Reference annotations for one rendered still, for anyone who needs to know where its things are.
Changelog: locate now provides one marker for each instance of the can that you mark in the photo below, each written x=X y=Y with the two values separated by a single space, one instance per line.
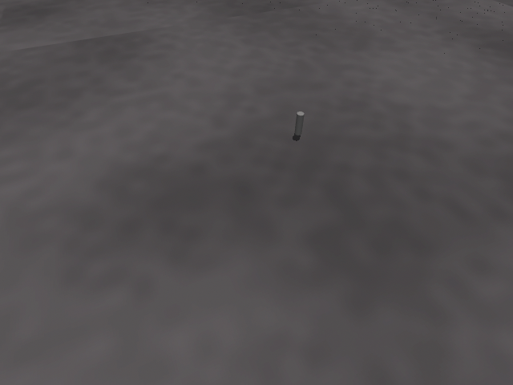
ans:
x=299 y=123

